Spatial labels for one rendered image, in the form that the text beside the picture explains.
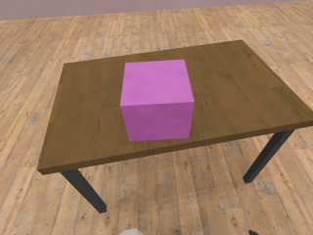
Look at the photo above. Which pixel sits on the carton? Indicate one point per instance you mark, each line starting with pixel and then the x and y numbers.
pixel 157 101

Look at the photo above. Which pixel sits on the table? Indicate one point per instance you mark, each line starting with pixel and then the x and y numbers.
pixel 236 95

